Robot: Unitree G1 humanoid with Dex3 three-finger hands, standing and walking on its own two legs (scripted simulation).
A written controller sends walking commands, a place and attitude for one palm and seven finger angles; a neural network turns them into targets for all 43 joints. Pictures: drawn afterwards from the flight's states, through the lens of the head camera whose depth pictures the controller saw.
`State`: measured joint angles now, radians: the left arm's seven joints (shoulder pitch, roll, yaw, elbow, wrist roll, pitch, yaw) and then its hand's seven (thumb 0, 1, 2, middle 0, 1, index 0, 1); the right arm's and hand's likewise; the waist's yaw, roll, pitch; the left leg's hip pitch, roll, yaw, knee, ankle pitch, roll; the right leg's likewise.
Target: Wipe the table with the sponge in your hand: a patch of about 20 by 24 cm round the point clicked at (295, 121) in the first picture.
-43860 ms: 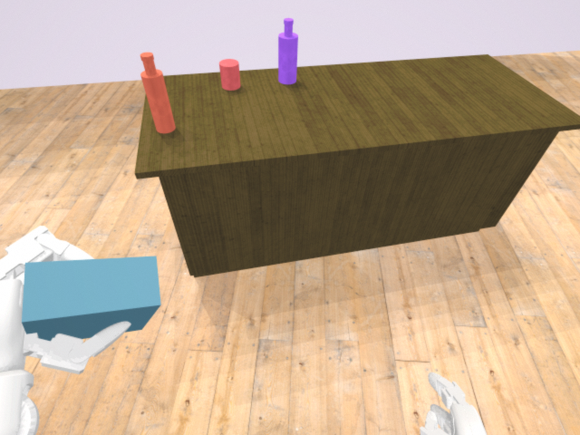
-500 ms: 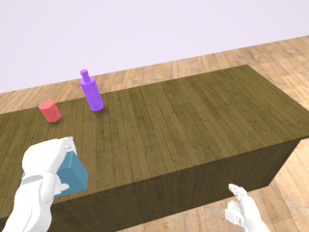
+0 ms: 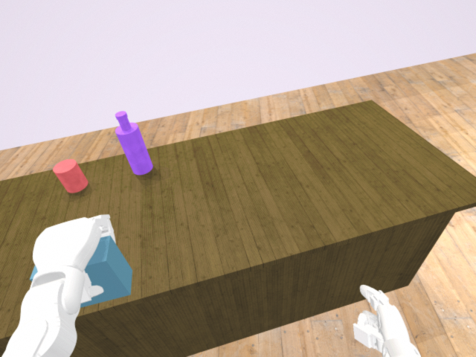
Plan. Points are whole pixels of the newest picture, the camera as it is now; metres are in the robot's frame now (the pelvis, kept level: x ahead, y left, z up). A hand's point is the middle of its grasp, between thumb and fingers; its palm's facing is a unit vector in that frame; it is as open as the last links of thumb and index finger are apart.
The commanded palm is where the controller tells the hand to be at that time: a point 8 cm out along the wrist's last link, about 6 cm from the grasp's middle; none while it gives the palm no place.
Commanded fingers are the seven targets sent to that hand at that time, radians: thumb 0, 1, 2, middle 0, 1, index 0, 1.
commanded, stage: move the sponge above the wiping area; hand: left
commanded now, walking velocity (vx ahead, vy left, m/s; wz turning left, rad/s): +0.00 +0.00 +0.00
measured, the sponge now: (91, 279) +0.21 +0.30 +0.04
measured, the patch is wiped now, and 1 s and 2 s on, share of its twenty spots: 0.90 0.90 0.90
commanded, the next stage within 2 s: none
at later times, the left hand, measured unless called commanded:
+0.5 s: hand (84, 250) +0.25 +0.33 +0.06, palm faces -0.03 -0.06 -1.00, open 9.4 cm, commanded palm +0.22 +0.33 +0.12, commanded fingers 0.00 0.10 1.30 -1.20 -1.60 -1.20 -1.60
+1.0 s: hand (83, 246) +0.27 +0.36 +0.04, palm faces -0.10 -0.04 -0.99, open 9.4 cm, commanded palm +0.25 +0.36 +0.10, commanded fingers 0.00 0.10 1.30 -1.20 -1.60 -1.20 -1.60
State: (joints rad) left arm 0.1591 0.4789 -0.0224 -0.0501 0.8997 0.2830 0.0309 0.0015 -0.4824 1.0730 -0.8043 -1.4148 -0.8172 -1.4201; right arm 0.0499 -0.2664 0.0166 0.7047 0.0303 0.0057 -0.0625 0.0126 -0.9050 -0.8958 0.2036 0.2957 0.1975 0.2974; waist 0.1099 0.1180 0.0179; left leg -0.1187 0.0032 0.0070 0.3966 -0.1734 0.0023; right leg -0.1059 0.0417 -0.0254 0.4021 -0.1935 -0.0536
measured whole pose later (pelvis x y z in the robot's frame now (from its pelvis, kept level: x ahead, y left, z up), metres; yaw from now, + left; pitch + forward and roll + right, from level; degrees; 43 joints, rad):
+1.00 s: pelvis +0.01 +0.02 -0.01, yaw +1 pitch +0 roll -1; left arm -0.08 0.51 0.05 0.38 0.97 0.12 0.10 0.00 -0.48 1.07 -0.80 -1.42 -0.82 -1.42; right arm 0.12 -0.26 -0.01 0.73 0.05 0.01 -0.07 0.01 -0.90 -0.90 0.20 0.30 0.20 0.30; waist 0.08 0.08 -0.02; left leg -0.28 -0.02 -0.01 0.50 -0.23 0.02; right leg -0.24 0.02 -0.04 0.48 -0.24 -0.03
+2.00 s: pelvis +0.02 +0.03 -0.02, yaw +1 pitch +6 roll -2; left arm -0.17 0.58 0.17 0.65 1.00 0.01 0.20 0.00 -0.48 1.07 -0.80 -1.42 -0.82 -1.42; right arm 0.22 -0.27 -0.04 0.74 0.06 0.04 -0.05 0.01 -0.91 -0.90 0.20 0.30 0.20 0.30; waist 0.03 0.06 -0.07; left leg -0.45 -0.01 -0.01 0.63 -0.28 0.04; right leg -0.39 0.03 -0.04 0.56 -0.27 -0.02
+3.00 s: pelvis +0.01 +0.03 -0.02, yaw +1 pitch +7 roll -2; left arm -0.17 0.56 0.17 0.67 1.03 -0.05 0.24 0.00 -0.48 1.07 -0.80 -1.42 -0.82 -1.42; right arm 0.20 -0.27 -0.06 0.75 0.05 0.03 -0.05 0.01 -0.91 -0.90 0.20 0.30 0.20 0.30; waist 0.03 0.06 -0.07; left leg -0.49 -0.01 -0.02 0.67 -0.30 0.04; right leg -0.42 0.03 -0.05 0.58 -0.28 -0.02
